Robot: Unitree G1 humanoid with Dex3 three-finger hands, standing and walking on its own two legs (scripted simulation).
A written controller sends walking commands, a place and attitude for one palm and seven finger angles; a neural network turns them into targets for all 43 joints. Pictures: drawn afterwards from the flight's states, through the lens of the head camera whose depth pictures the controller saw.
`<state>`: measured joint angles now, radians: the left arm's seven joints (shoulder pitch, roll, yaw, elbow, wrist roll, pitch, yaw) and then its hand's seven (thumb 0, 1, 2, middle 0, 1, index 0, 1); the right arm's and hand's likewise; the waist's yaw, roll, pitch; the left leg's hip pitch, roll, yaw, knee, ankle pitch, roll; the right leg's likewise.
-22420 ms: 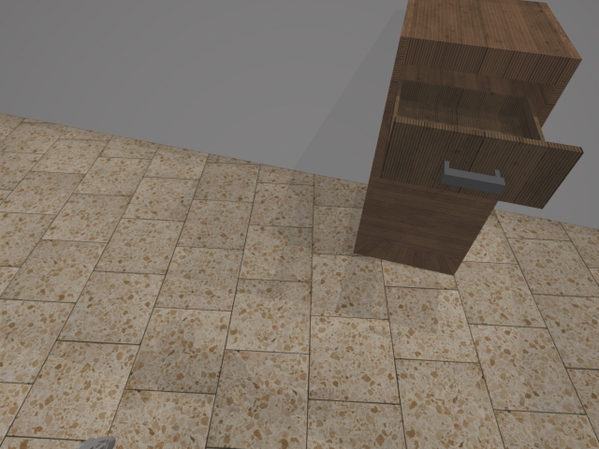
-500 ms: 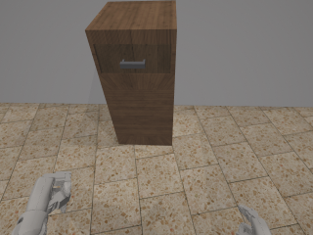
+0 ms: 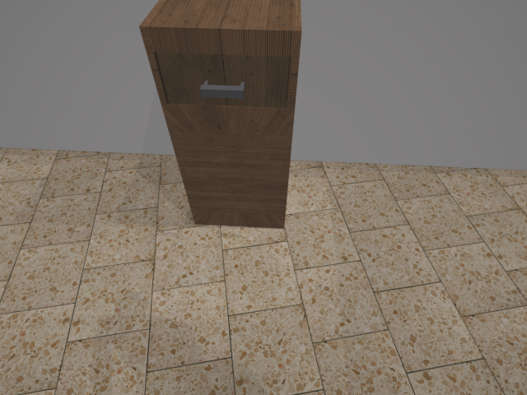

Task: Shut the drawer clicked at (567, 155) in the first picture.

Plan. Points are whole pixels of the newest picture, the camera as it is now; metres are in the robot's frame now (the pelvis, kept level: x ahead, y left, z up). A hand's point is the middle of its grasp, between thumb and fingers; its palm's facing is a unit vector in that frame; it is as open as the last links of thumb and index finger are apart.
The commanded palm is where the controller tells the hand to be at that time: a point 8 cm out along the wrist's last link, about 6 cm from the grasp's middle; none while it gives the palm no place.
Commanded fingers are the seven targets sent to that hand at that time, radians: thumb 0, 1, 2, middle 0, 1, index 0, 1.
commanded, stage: let the arm hang, fingers relaxed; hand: left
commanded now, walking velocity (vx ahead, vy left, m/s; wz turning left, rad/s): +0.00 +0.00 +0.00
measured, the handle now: (223, 87) +0.90 +0.18 -0.03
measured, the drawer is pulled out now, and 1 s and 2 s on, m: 0.00 0.00 0.00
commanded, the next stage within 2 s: look to check the result in 0.48 s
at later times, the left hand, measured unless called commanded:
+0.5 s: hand out of the picture +0.05 +0.17 -0.17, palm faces +0.01 -0.98 -0.22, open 7.4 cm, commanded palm none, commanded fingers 0.00 0.90 0.90 -0.20 -0.30 -0.20 -0.30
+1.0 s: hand out of the picture +0.05 +0.19 -0.17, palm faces +0.00 -0.96 -0.27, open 7.4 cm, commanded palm none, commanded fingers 0.00 0.90 0.90 -0.20 -0.30 -0.20 -0.30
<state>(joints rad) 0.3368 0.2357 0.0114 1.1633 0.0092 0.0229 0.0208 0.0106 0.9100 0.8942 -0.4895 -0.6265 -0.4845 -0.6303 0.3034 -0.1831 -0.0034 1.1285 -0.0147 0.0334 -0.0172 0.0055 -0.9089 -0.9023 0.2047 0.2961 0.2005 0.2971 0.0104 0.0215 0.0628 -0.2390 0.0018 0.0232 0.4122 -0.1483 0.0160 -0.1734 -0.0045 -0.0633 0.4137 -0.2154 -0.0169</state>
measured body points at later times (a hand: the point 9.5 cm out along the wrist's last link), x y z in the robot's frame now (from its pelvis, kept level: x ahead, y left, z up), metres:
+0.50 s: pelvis +0.01 -0.01 +0.00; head +0.02 -0.02 +0.45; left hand +0.05 +0.22 -0.15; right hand +0.02 -0.25 -0.16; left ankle +0.05 +0.11 -0.74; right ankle +0.01 -0.11 -0.74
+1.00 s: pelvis +0.02 -0.02 +0.00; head +0.04 -0.03 +0.45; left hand +0.05 +0.24 -0.14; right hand +0.05 -0.27 -0.16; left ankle +0.05 +0.11 -0.74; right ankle +0.01 -0.11 -0.74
